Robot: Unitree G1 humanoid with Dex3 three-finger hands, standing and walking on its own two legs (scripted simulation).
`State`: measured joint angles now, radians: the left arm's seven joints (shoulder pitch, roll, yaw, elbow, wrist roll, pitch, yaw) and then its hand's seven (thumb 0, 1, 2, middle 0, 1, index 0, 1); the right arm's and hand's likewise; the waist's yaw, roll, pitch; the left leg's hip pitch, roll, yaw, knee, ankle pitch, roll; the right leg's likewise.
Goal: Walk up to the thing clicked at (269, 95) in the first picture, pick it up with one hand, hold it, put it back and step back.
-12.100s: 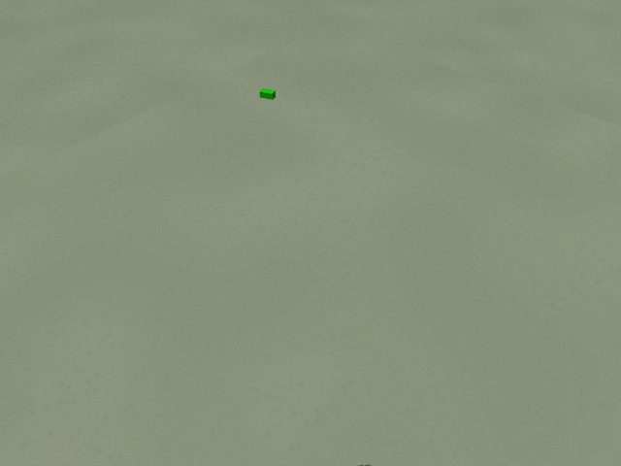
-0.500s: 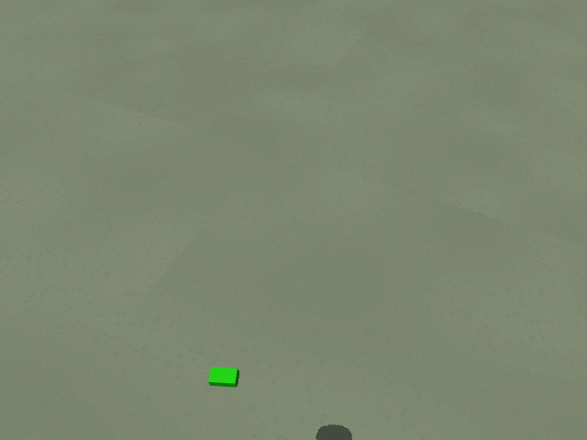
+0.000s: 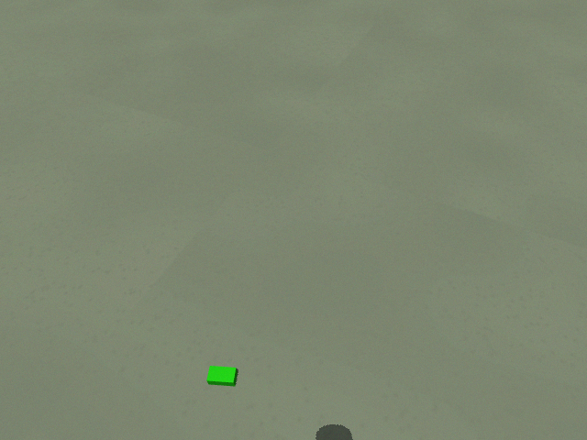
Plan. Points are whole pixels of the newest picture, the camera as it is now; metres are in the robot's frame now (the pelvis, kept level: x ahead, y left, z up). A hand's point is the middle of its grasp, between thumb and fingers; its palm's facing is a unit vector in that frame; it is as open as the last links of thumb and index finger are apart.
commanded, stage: stand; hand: left
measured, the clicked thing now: (222, 376) +0.43 +0.26 -0.76
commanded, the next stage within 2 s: walk up in 0.36 s
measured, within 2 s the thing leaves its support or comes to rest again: neither
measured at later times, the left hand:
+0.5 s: hand out of the picture +0.07 +0.27 -0.16, palm faces +0.00 -0.93 -0.36, open 7.4 cm
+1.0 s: hand out of the picture -0.01 +0.31 -0.18, palm faces -0.11 -0.93 -0.35, open 7.4 cm
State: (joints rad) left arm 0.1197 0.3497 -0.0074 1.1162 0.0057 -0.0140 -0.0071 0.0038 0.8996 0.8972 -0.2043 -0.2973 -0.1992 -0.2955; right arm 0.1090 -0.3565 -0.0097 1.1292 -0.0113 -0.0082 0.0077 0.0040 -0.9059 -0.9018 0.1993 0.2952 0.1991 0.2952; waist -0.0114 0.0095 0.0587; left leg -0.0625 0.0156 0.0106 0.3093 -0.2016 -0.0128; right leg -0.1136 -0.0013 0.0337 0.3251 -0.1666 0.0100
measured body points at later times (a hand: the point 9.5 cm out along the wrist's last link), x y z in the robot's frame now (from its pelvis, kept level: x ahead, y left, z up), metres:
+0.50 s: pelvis -0.02 +0.00 -0.01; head +0.02 +0.00 +0.44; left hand +0.07 +0.31 -0.14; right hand +0.06 -0.31 -0.14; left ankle -0.02 +0.13 -0.75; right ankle +0.01 -0.13 -0.75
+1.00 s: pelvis -0.14 +0.05 -0.02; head -0.06 +0.08 +0.42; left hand -0.01 +0.36 -0.16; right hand -0.08 -0.27 -0.12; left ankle -0.09 +0.15 -0.75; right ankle -0.19 -0.10 -0.68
